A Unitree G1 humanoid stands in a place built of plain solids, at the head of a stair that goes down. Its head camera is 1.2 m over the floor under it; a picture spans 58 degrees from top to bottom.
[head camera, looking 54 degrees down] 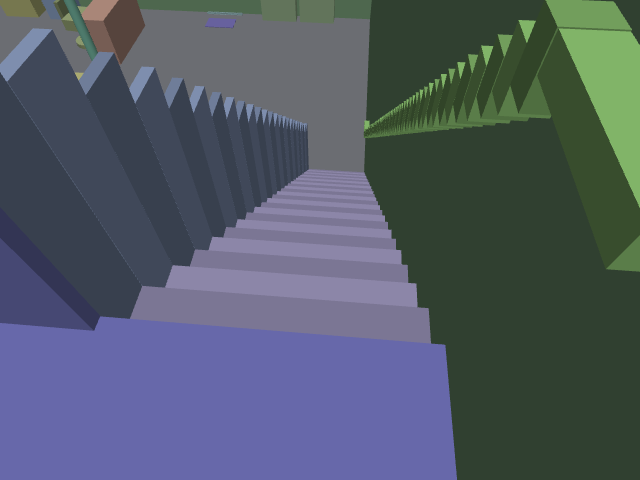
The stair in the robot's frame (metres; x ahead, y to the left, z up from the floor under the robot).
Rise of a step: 0.18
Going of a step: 0.21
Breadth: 1.04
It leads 5 degrees to the right of straight ahead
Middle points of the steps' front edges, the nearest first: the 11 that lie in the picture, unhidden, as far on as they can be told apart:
0.54 0.15 0.00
0.75 0.13 -0.18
0.96 0.11 -0.36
1.17 0.10 -0.54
1.37 0.08 -0.72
1.58 0.06 -0.90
1.79 0.04 -1.08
2.00 0.02 -1.26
2.21 0.01 -1.45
2.42 -0.01 -1.63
2.62 -0.03 -1.81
